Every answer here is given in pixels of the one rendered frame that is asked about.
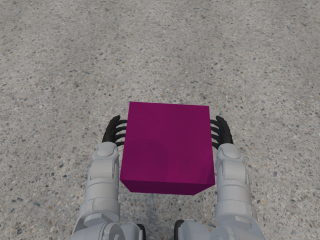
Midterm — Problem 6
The right robot forearm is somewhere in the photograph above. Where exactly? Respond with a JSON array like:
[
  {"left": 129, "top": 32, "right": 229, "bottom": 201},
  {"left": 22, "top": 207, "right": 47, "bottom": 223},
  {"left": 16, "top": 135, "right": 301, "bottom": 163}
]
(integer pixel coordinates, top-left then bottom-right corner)
[{"left": 214, "top": 143, "right": 265, "bottom": 240}]

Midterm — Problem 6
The robot right thigh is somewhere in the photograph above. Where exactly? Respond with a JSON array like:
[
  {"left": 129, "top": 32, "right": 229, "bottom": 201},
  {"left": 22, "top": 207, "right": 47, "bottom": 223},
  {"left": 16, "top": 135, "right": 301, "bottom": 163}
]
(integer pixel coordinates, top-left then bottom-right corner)
[{"left": 178, "top": 221, "right": 212, "bottom": 240}]

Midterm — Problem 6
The robot left upper arm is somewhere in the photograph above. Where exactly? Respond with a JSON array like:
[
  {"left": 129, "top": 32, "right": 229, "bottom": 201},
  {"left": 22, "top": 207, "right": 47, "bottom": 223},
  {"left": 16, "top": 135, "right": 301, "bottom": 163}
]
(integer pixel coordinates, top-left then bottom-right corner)
[{"left": 70, "top": 221, "right": 126, "bottom": 240}]

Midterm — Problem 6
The right robot hand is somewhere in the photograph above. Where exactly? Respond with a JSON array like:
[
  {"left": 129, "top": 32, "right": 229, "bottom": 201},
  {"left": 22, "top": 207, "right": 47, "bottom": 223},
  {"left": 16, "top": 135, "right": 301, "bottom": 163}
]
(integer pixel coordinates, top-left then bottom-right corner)
[{"left": 210, "top": 115, "right": 234, "bottom": 150}]

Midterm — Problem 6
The carton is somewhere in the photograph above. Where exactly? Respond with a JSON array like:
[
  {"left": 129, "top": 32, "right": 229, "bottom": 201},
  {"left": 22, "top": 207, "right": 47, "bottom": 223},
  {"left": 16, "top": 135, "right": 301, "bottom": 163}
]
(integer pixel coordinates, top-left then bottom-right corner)
[{"left": 119, "top": 101, "right": 216, "bottom": 196}]

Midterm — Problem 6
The left robot hand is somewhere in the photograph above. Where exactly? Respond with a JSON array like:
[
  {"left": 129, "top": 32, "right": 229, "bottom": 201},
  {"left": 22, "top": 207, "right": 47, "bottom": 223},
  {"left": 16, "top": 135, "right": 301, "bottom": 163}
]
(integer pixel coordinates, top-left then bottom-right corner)
[{"left": 102, "top": 115, "right": 128, "bottom": 147}]

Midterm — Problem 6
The robot left shin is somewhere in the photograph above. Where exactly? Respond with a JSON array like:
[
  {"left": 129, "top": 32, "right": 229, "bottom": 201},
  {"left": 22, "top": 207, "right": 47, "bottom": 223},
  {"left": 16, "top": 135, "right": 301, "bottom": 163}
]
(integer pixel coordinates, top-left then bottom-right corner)
[{"left": 126, "top": 222, "right": 139, "bottom": 228}]

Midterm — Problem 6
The left robot forearm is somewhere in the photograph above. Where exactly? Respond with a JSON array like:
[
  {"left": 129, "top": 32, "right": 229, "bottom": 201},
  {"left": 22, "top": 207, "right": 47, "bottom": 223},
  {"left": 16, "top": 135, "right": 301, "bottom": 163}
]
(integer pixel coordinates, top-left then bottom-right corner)
[{"left": 69, "top": 141, "right": 121, "bottom": 240}]

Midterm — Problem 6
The robot right upper arm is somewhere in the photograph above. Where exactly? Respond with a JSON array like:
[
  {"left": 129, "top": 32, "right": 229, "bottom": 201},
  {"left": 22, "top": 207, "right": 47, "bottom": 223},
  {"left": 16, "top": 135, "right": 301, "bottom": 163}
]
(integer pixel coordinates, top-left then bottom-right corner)
[{"left": 209, "top": 223, "right": 264, "bottom": 240}]

